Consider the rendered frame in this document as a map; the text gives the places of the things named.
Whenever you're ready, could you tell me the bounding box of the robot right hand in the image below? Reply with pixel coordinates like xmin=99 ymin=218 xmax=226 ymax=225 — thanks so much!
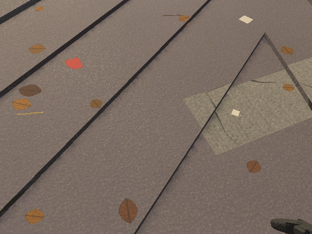
xmin=270 ymin=218 xmax=312 ymax=234

